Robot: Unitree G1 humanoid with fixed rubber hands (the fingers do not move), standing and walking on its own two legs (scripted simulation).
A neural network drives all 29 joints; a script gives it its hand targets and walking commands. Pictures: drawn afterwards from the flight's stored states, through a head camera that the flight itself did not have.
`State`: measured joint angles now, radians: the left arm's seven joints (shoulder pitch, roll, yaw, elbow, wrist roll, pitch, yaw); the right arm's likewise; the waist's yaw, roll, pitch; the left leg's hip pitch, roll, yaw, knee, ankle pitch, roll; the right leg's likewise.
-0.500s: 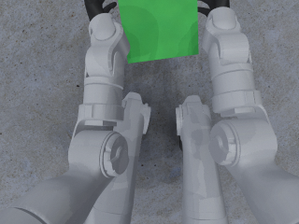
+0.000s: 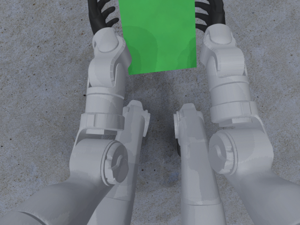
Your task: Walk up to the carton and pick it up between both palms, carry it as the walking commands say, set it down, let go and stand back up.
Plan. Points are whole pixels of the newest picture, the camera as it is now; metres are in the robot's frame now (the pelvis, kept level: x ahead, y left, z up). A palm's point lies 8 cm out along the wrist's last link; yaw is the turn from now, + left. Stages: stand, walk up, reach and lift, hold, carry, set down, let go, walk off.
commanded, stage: reach and lift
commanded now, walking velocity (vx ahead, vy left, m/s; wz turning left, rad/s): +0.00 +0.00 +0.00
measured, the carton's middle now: (155, 38) +0.51 +0.03 -0.16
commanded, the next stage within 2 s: none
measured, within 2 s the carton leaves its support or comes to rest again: neither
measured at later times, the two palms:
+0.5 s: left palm (92, 20) +0.47 +0.13 +0.01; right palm (228, 18) +0.50 -0.09 -0.01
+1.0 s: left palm (65, 1) +0.45 +0.13 +0.11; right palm (262, 2) +0.47 -0.10 +0.09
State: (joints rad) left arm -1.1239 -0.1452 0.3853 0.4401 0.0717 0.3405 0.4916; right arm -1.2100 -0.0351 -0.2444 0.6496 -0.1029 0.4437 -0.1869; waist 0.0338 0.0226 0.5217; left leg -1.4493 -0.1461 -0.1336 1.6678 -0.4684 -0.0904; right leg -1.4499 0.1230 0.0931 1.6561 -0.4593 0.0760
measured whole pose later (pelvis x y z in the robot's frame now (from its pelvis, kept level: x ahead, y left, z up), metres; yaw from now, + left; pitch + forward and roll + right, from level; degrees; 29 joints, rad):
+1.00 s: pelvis +0.05 -0.01 +0.12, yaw +0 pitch +14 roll +0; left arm -0.76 -0.25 0.41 0.55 0.16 0.30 0.43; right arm -0.84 0.10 -0.27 0.73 -0.18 0.40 -0.20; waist 0.04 0.02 0.15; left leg -1.04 -0.11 -0.16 1.20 -0.40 -0.07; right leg -1.04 0.10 0.11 1.19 -0.39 0.04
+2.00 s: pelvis +0.14 -0.01 +0.23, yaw +1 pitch -4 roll +0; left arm -0.41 -0.20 0.29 0.47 0.25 0.54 0.12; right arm -0.40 0.19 -0.19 0.54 -0.26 0.63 -0.11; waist 0.05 0.00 0.00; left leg -0.18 -0.05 -0.19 0.48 -0.23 -0.04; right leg -0.19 0.06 0.12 0.49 -0.24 0.00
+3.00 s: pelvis +0.12 +0.00 +0.23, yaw +0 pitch -7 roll +0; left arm -0.50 -0.23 0.34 0.53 0.29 0.65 0.18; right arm -0.48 0.23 -0.30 0.53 -0.33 0.77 -0.12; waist 0.00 0.00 -0.02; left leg -0.15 -0.05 -0.15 0.52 -0.24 -0.01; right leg -0.15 0.04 0.14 0.50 -0.23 0.02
